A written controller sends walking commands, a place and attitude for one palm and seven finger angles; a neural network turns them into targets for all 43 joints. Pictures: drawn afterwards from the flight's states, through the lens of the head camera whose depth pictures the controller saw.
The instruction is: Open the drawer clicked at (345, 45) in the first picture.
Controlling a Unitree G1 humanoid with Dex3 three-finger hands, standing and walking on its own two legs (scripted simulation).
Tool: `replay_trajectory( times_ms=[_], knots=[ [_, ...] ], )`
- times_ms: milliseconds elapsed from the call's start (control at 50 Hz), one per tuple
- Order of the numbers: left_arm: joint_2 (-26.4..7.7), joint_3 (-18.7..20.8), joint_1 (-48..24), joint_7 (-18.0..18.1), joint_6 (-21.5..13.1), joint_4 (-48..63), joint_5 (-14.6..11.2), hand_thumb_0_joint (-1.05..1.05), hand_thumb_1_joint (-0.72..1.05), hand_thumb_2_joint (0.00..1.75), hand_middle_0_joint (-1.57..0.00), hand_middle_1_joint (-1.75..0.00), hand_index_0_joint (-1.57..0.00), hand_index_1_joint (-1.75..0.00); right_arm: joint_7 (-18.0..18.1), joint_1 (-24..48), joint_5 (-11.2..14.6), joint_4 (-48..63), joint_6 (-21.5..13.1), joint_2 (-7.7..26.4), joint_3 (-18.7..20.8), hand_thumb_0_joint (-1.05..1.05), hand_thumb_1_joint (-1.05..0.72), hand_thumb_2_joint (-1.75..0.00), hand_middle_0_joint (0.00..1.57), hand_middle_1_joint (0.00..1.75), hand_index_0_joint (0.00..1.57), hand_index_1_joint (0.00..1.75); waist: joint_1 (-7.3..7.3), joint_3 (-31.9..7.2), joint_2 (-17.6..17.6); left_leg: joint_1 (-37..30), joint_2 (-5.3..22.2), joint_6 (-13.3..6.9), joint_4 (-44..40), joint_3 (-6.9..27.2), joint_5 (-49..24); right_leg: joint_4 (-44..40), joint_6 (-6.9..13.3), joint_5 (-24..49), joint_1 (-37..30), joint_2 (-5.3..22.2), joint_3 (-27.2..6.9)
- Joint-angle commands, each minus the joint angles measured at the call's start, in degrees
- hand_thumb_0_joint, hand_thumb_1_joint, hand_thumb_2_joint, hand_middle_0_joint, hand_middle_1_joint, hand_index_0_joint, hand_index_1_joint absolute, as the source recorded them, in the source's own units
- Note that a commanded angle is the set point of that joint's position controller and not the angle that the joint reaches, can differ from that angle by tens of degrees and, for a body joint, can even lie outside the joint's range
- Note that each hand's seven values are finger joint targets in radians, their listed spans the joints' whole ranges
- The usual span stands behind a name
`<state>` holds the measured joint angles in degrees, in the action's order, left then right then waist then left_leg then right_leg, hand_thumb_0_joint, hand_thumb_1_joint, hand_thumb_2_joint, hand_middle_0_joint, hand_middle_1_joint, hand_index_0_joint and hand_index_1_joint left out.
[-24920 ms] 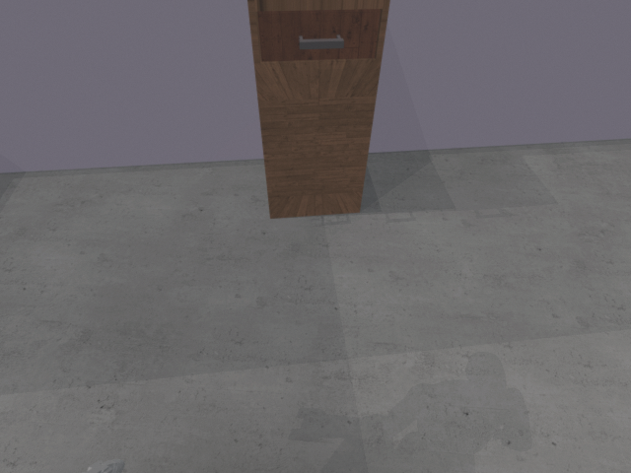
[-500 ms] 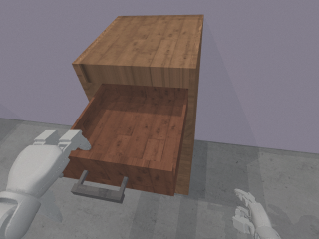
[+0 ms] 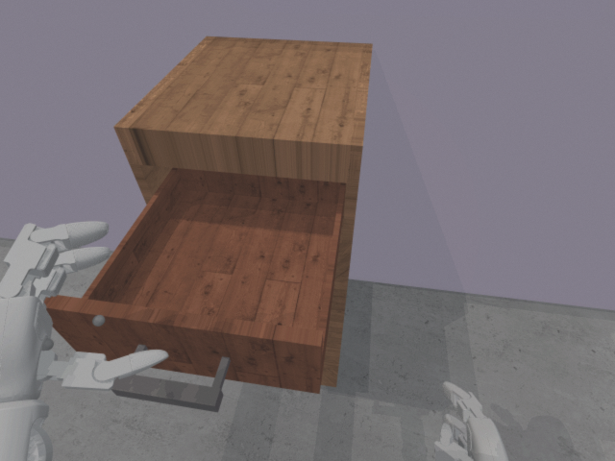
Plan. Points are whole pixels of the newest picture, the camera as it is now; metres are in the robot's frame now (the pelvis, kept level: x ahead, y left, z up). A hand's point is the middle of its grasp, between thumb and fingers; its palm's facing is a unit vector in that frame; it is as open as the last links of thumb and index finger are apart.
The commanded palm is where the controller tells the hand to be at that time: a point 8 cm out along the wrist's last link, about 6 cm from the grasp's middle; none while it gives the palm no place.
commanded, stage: draw the hand back to the body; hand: left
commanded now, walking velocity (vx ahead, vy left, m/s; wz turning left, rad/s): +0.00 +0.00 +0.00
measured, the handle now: (174, 375) +0.22 +0.20 +0.01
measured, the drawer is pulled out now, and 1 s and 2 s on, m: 0.30 0.30 0.30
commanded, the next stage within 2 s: step back with the hand held close in 0.66 s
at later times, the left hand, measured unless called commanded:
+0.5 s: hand (82, 331) +0.18 +0.23 +0.18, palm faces +0.43 -0.81 -0.41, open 8.3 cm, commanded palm +0.13 +0.27 +0.20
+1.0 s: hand (72, 343) +0.17 +0.23 +0.17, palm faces +0.35 -0.79 -0.50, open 7.4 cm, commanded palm +0.10 +0.28 +0.20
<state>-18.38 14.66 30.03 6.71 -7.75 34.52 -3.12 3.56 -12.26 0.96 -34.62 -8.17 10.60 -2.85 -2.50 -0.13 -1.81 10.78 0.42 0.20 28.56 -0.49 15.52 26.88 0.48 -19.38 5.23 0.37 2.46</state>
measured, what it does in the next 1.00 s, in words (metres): stands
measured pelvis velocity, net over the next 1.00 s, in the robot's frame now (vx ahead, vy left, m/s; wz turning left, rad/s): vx -0.02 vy -0.01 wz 0.02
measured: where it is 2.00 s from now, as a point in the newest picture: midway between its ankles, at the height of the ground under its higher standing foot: outside the picture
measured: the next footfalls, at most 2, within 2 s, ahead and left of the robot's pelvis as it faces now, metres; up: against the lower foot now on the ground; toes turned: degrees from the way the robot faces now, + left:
right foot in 1.76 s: -0.13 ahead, -0.11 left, +0.00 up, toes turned -1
left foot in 2.00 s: -0.12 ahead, +0.13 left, +0.00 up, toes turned +2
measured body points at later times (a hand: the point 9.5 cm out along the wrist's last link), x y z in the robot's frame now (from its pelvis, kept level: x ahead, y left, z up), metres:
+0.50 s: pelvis +0.00 -0.01 +0.00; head -0.01 -0.04 +0.45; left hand +0.15 +0.27 +0.20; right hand +0.21 -0.23 -0.08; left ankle +0.00 +0.12 -0.74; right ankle -0.05 -0.11 -0.74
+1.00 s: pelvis -0.02 -0.01 +0.00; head +0.00 -0.02 +0.45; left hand +0.15 +0.27 +0.20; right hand +0.16 -0.24 -0.09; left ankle +0.00 +0.12 -0.74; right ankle -0.05 -0.11 -0.74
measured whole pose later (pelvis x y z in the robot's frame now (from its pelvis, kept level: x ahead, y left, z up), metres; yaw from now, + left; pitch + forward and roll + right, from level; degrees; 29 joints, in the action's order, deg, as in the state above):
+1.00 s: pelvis -0.02 -0.01 +0.00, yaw +1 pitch +0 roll -1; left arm -21.7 22.4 34.3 5.4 -9.8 33.1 -3.8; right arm 3.1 -9.6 2.0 -31.9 -0.5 13.4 0.6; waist 0.2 2.0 -3.2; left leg 16.7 1.2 0.7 29.5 1.0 13.2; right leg 27.1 0.9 -17.2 10.4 -0.5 4.0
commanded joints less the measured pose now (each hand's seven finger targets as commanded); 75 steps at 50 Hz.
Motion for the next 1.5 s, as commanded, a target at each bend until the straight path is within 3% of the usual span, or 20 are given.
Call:
replay_trajectory(
  times_ms=[0, 140, 340, 380, 440, 620, 660, 700, 740, 760, 800, 840, 860, 1000, 1060, 1200, 1300, 1400, 1440, 1480],
  knots=[
    [-8.9, 7.1, -1.1, 0.3, -3.5, 11.7, -1.2, 0.00, 0.13, 0.57, -0.25, -0.80, -0.25, -0.80, 0.2, 9.2, 0.2, 9.5, -3.4, 6.3, 3.2, 0.00, -0.90, -0.90, 0.20, 0.30, 0.20, 0.30, -0.72, -4.7, -3.0, -5.1, 1.8, -0.9, -3.7, 0.2, -16.0, -4.0, 0.6, 18.5, 3.6, 0.8, 1.4],
    [-10.0, 9.3, -0.6, 0.4, -2.8, 9.4, -1.8, 0.00, 0.37, 0.68, -0.24, -0.64, -0.24, -0.64, 0.6, 9.6, 0.6, 9.4, -1.9, 6.6, 4.0, 0.00, -0.90, -0.90, 0.20, 0.30, 0.20, 0.30, -0.51, -5.2, 0.8, -6.0, 1.6, -1.1, -3.5, -0.5, -16.3, -4.6, 0.0, 20.5, 3.9, 0.9, 1.3],
    [-11.1, 11.0, -1.5, 0.7, -2.1, 7.4, -2.1, 0.00, 0.73, 0.82, -0.21, -0.41, -0.21, -0.41, 1.2, 10.0, 0.8, 9.1, -0.7, 6.7, 4.3, 0.00, -0.90, -0.90, 0.20, 0.30, 0.20, 0.30, -0.59, -4.6, 0.2, -6.6, 1.1, -1.4, -3.2, -0.9, -16.4, -5.3, -0.4, 22.4, 4.0, 1.1, 0.9],
    [-10.7, 10.3, -1.6, 0.7, -2.3, 7.9, -1.8, 0.00, 0.80, 0.86, -0.21, -0.37, -0.21, -0.37, 1.2, 9.5, 0.6, 8.7, -0.9, 6.8, 4.3, 0.00, -0.90, -0.90, 0.20, 0.30, 0.20, 0.30, -0.38, -5.0, -2.1, -7.2, 0.9, -1.4, -3.0, -1.1, -17.0, -5.6, -0.3, 22.6, 4.0, 1.1, 1.1],
    [-10.9, 10.3, -1.8, 0.7, -2.0, 8.4, -2.0, 0.00, 0.90, 0.90, -0.20, -0.30, -0.20, -0.30, 1.0, 9.9, 0.7, 9.3, -0.9, 6.7, 4.3, 0.00, -0.90, -0.90, 0.20, 0.30, 0.20, 0.30, -0.67, -5.3, -0.2, -7.1, 1.0, -1.5, -3.0, -0.9, -17.9, -5.0, -0.5, 24.2, 3.4, 1.3, 0.9],
    [-10.7, 10.7, -1.6, 0.5, -2.4, 6.1, -2.1, 0.00, 0.90, 0.90, -0.20, -0.30, -0.20, -0.30, 1.1, 10.2, 0.7, 9.0, -0.4, 6.7, 4.4, 0.00, -0.90, -0.90, 0.20, 0.30, 0.20, 0.30, -0.68, -3.6, 0.1, -6.9, 0.9, -1.5, -3.5, -1.0, -14.8, -6.4, -0.5, 20.5, 4.7, 1.1, 0.9],
    [-11.6, 11.2, -2.8, 0.6, -2.5, 7.8, -2.1, 0.00, 0.90, 0.90, -0.20, -0.30, -0.20, -0.30, 1.1, 10.7, 0.7, 9.0, -0.7, 6.6, 4.3, 0.00, -0.90, -0.90, 0.20, 0.30, 0.20, 0.30, -0.85, -3.9, -2.4, -6.9, 0.7, -1.4, -3.4, -1.0, -15.4, -6.5, -0.3, 21.4, 4.1, 1.2, 0.4],
    [-10.9, 10.5, -2.5, 0.5, -2.4, 7.1, -2.3, 0.00, 0.90, 0.90, -0.20, -0.30, -0.20, -0.30, 1.0, 10.4, 0.8, 9.4, -0.5, 6.5, 4.3, 0.00, -0.90, -0.90, 0.20, 0.30, 0.20, 0.30, -0.71, -3.9, 0.5, -6.7, 1.0, -1.4, -3.7, -0.7, -14.6, -6.5, -0.5, 20.5, 4.1, 1.3, 0.6],
    [-10.8, 10.3, -2.2, 0.5, -2.6, 7.4, -2.2, 0.00, 0.90, 0.90, -0.20, -0.30, -0.20, -0.30, 1.0, 10.5, 0.8, 9.4, -0.6, 6.6, 4.4, 0.00, -0.90, -0.90, 0.20, 0.30, 0.20, 0.30, -0.72, -3.9, -0.2, -7.0, 1.0, -1.5, -3.7, -0.8, -14.6, -6.5, -0.5, 20.2, 4.4, 1.2, 0.5],
    [-21.0, 20.4, -13.8, 1.0, -5.6, 12.3, -1.8, 0.00, 0.90, 0.90, -0.20, -0.30, -0.20, -0.30, 0.5, 6.6, 1.1, 11.5, 0.4, 7.6, 3.8, 0.00, -0.90, -0.90, 0.20, 0.30, 0.20, 0.30, 1.55, 4.2, -3.4, -2.0, 1.7, -2.3, -1.5, 0.6, -11.6, -9.8, -0.5, 22.8, 10.6, 4.6, -3.2],
    [-12.9, 14.0, -3.1, -0.5, -5.4, 3.5, -1.1, 0.00, 0.90, 0.90, -0.20, -0.30, -0.20, -0.30, 0.3, 6.9, 0.7, 9.4, 2.0, 7.2, 4.5, 0.00, -0.90, -0.90, 0.20, 0.30, 0.20, 0.30, 2.43, 0.2, 6.4, -1.6, 1.6, -2.5, 2.4, 1.2, -12.6, -9.0, -0.4, 28.3, 8.7, 6.3, -3.6],
    [-12.0, 13.3, 0.8, -0.9, -5.4, 3.8, -1.1, 0.00, 0.90, 0.90, -0.20, -0.30, -0.20, -0.30, 0.1, 7.8, 1.0, 10.8, 3.1, 7.7, 5.0, 0.00, -0.90, -0.90, 0.20, 0.30, 0.20, 0.30, 2.60, -3.1, 6.9, -0.6, 1.7, -2.5, 3.5, 0.8, -15.1, -6.7, -0.6, 32.1, 6.4, 7.3, -3.3],
    [-12.3, 13.5, 1.4, -0.9, -5.7, 6.3, -1.0, 0.00, 0.90, 0.90, -0.20, -0.30, -0.20, -0.30, 0.0, 8.3, 0.9, 11.4, 3.3, 8.3, 5.2, 0.00, -0.90, -0.90, 0.20, 0.30, 0.20, 0.30, 2.45, -4.7, 3.8, -0.9, 1.8, -2.5, 2.8, 0.6, -17.5, -5.7, -0.6, 33.1, 5.8, 7.2, -3.2],
    [-14.9, 16.7, 6.9, 0.7, -5.4, 13.6, -1.2, 0.00, 0.90, 0.90, -0.20, -0.30, -0.20, -0.30, 0.3, 8.0, 1.3, 13.3, 5.5, 8.1, 6.2, 0.00, -0.90, -0.90, 0.20, 0.30, 0.20, 0.30, 2.66, -9.1, 1.3, 0.9, 4.7, -2.3, 0.6, 3.1, -24.4, -1.0, -0.4, 24.8, 4.8, 5.3, -1.7],
    [-17.0, 18.5, 7.3, 1.4, -6.0, 16.5, -1.2, 0.00, 0.90, 0.90, -0.20, -0.30, -0.20, -0.30, 0.7, 8.3, 0.8, 13.4, 5.2, 8.5, 6.4, 0.00, -0.90, -0.90, 0.20, 0.30, 0.20, 0.30, 2.24, -9.2, -3.5, 3.7, 6.0, -2.6, -1.9, 5.3, -21.4, 0.4, -0.4, 18.7, 5.1, 3.8, -1.4],
    [-15.1, 17.9, 7.8, 1.8, -7.0, 16.8, -1.2, 0.00, 0.90, 0.90, -0.20, -0.30, -0.20, -0.30, 0.3, 7.1, 0.5, 13.5, 2.7, 8.8, 5.9, 0.00, -0.90, -0.90, 0.20, 0.30, 0.20, 0.30, 2.39, -7.2, -7.2, 15.1, 9.0, -3.9, -8.0, 8.5, -4.0, 5.7, -0.8, 7.0, 2.8, 1.2, -0.7],
    [-14.6, 17.8, 6.2, 2.2, -7.8, 16.1, -1.0, 0.00, 0.90, 0.90, -0.20, -0.30, -0.20, -0.30, 0.1, 6.4, 0.8, 13.2, 1.2, 8.7, 5.7, 0.00, -0.90, -0.90, 0.20, 0.30, 0.20, 0.30, 3.05, -5.6, -2.5, 19.3, 7.2, -3.3, -5.8, 7.6, 9.7, 3.0, -0.2, 4.1, 5.0, 2.9, -3.6],
    [-14.7, 16.6, 3.4, 3.1, -8.1, 16.2, -1.0, 0.00, 0.90, 0.90, -0.20, -0.30, -0.20, -0.30, 0.1, 5.3, 0.3, 10.9, 0.9, 8.2, 5.7, 0.00, -0.90, -0.90, 0.20, 0.30, 0.20, 0.30, 4.11, -3.8, 4.6, 8.1, 1.7, -0.7, 8.6, 3.4, 7.1, -7.9, 3.7, -4.3, 20.6, 10.3, -9.7],
    [-14.7, 16.4, 2.6, 3.3, -8.0, 15.7, -0.9, 0.00, 0.90, 0.90, -0.20, -0.30, -0.20, -0.30, 0.2, 5.6, 0.0, 10.1, 1.0, 8.0, 5.6, 0.00, -0.90, -0.90, 0.20, 0.30, 0.20, 0.30, 4.09, -3.4, 4.6, 5.6, 1.5, -0.6, 9.7, 3.3, 5.5, -7.2, 4.0, -2.7, 23.2, 11.1, -8.6],
    [-14.9, 16.6, 2.4, 3.5, -7.9, 16.6, -0.9, 0.00, 0.90, 0.90, -0.20, -0.30, -0.20, -0.30, 0.4, 6.0, 0.0, 10.5, 1.0, 8.1, 5.4, 0.00, -0.90, -0.90, 0.20, 0.30, 0.20, 0.30, 3.96, -3.2, 0.3, 7.9, 4.2, -1.5, 2.2, 6.8, 6.1, -3.2, 2.4, -3.0, 20.7, 7.5, -5.5]
  ],
)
